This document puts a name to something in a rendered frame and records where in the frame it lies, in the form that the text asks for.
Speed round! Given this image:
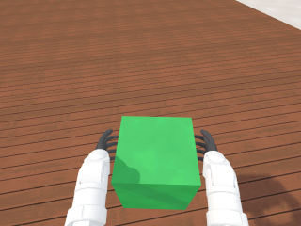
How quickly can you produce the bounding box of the right robot forearm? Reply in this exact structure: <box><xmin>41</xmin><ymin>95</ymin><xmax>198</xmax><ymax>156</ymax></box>
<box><xmin>202</xmin><ymin>151</ymin><xmax>249</xmax><ymax>226</ymax></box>

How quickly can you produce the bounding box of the left robot hand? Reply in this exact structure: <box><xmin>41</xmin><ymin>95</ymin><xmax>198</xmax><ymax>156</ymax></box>
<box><xmin>95</xmin><ymin>129</ymin><xmax>119</xmax><ymax>161</ymax></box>

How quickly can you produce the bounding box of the right robot hand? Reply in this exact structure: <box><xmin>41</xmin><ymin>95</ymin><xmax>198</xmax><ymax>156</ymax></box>
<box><xmin>194</xmin><ymin>129</ymin><xmax>218</xmax><ymax>162</ymax></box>

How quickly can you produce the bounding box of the carton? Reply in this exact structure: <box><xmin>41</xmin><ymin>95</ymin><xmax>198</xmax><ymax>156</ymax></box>
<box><xmin>111</xmin><ymin>116</ymin><xmax>201</xmax><ymax>210</ymax></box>

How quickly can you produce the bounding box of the left robot forearm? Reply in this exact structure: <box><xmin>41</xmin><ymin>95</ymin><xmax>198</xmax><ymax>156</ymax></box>
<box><xmin>64</xmin><ymin>149</ymin><xmax>110</xmax><ymax>226</ymax></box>

